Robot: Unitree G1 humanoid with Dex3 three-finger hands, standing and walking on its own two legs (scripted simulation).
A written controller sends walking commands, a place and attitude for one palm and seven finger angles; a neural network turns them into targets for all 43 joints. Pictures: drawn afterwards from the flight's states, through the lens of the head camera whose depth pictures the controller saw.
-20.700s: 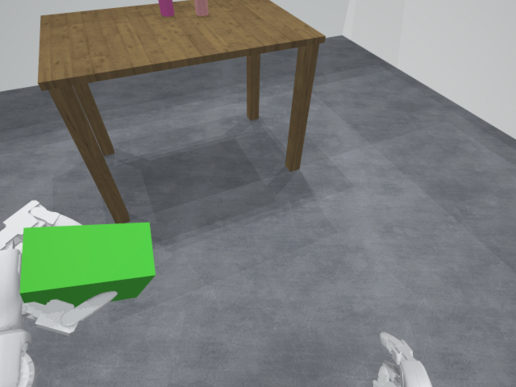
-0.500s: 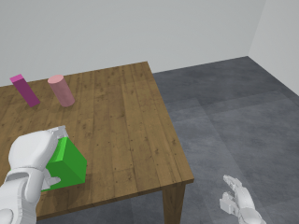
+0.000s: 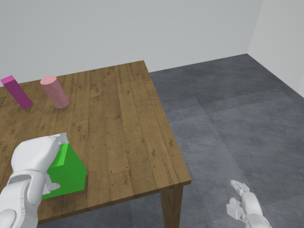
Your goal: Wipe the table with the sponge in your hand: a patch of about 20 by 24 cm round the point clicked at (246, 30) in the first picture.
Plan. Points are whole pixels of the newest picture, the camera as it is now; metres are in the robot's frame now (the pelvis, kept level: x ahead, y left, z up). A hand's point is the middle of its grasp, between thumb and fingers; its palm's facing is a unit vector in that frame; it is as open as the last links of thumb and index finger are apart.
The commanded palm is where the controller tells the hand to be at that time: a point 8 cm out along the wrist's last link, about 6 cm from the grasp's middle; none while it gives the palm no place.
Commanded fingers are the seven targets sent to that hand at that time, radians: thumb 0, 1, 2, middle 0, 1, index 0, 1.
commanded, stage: lower the sponge onto the table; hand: left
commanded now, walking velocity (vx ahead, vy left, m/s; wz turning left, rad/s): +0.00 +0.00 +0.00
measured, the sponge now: (57, 176) +0.20 +0.29 +0.04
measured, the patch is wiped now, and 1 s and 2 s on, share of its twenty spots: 0.00 0.10 0.35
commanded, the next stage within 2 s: wipe forward along the first lane in 0.80 s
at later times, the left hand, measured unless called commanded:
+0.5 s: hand (52, 169) +0.20 +0.29 +0.08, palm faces -0.01 -0.09 -1.00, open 10.0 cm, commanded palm +0.18 +0.29 +0.14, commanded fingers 0.00 0.10 1.30 -1.20 -1.60 -1.20 -1.60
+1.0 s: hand (55, 169) +0.21 +0.29 +0.07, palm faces +0.00 -0.07 -1.00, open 10.0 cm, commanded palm +0.19 +0.28 +0.12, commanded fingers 0.00 0.10 1.30 -1.20 -1.60 -1.20 -1.60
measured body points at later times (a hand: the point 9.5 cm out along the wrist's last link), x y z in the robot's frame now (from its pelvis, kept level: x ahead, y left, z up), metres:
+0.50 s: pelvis +0.01 +0.01 +0.00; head +0.01 -0.03 +0.45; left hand +0.20 +0.29 +0.13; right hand +0.24 -0.20 -0.09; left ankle +0.01 +0.12 -0.74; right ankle -0.02 -0.10 -0.74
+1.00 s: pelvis +0.01 +0.01 +0.00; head +0.00 -0.03 +0.45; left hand +0.20 +0.29 +0.13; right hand +0.24 -0.20 -0.09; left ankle +0.01 +0.12 -0.74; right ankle -0.02 -0.10 -0.74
